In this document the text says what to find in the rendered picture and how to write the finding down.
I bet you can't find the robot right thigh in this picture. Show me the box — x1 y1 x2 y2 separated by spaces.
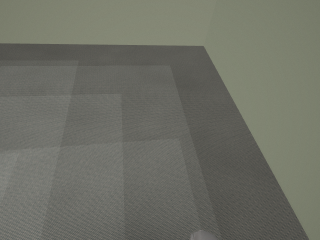
190 230 218 240

